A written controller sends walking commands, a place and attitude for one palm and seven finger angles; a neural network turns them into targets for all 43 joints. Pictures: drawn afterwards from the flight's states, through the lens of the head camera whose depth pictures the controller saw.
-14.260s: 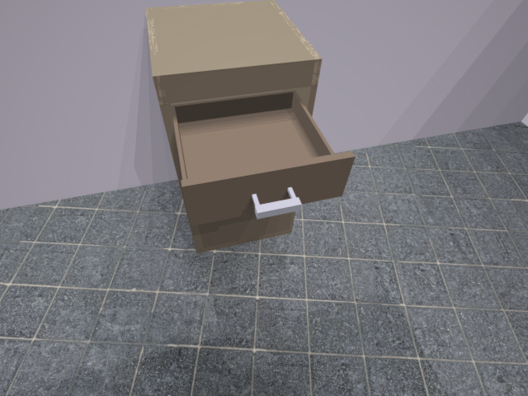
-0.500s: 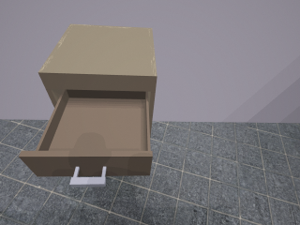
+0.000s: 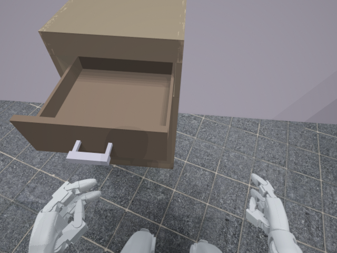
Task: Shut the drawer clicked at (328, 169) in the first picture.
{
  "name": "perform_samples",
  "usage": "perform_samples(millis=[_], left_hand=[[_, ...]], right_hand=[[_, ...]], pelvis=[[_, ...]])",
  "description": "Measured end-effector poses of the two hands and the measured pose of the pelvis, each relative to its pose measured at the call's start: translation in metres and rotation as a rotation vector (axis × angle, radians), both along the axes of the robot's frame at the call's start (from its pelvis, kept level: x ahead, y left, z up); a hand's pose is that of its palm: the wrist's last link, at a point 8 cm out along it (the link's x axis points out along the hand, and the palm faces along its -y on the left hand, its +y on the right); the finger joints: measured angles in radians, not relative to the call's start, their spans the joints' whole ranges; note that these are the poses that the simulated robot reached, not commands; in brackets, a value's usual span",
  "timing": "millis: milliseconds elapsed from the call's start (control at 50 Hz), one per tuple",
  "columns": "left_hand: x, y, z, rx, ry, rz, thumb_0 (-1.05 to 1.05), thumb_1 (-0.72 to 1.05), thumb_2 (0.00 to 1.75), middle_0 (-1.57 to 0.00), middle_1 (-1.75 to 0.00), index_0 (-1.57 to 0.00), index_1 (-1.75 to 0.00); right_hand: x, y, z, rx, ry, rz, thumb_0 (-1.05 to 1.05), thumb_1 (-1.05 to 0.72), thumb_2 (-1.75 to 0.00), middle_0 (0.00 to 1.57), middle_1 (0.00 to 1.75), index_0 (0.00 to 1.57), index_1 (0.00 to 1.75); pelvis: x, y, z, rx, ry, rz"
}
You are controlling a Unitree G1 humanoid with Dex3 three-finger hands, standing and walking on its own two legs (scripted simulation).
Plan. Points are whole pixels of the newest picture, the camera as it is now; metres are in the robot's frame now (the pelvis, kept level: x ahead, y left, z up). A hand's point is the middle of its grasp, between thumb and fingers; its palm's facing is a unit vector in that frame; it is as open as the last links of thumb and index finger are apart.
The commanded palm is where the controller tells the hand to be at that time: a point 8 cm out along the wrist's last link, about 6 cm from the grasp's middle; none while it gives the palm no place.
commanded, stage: raise the hand and make a fist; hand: left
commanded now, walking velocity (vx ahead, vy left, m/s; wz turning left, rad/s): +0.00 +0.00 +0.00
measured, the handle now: (91, 151) +0.34 +0.25 +0.01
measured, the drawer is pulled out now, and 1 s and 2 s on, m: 0.28 0.28 0.28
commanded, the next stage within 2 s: bring the fist close to the handle in 1.38 s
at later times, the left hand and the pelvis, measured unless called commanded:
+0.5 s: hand (72, 217) +0.17 +0.20 +0.08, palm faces +0.05 -1.00 -0.06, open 3.3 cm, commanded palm +0.13 +0.26 +0.09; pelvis +0.02 +0.01 +0.02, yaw +0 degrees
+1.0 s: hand (66, 216) +0.16 +0.20 +0.11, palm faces +0.05 -1.00 -0.01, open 3.3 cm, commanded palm +0.11 +0.25 +0.11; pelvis +0.02 +0.05 +0.02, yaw +0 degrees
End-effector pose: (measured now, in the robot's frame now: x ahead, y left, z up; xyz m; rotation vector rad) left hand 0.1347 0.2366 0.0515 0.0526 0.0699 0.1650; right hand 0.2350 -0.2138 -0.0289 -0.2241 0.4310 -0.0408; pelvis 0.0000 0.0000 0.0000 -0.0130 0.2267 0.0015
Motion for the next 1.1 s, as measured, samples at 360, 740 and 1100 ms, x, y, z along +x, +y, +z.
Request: perform_samples(millis=[360, 740, 1100], left_hand=[[0.025, 0.012, 0.029, 0.018, 0.065, -0.079, 0.02, 0.9, 0.9, -0.91, -1.07, -0.91, -1.07], [0.015, 0.014, 0.046, -0.046, -0.005, -0.125, 0.02, 0.9, 0.9, -1.29, -1.48, -1.28, -1.48], [0.001, 0.014, 0.061, -0.048, 0.018, -0.115, 0.02, 0.9, 0.9, -1.4, -1.59, -1.39, -1.6]], right_hand=[[-0.066, -0.036, -0.036, 0.026, 0.284, -0.201, 0.01, -0.9, -0.9, 0.2, 0.3, 0.21, 0.3], [-0.013, 0.031, 0.008, 0.033, 0.068, -0.063, 0.01, -0.9, -0.9, 0.2, 0.3, 0.2, 0.3], [-0.02, 0.056, 0.008, 0.043, 0.109, -0.024, 0.01, -0.9, -0.9, 0.21, 0.3, 0.21, 0.3]], pelvis=[[0.021, -0.007, 0.022, 0.011, 0.014, -0.008], [0.017, 0.032, 0.024, -0.03, -0.004, 0.002], [0.021, 0.051, 0.023, -0.045, -0.014, 0.0]])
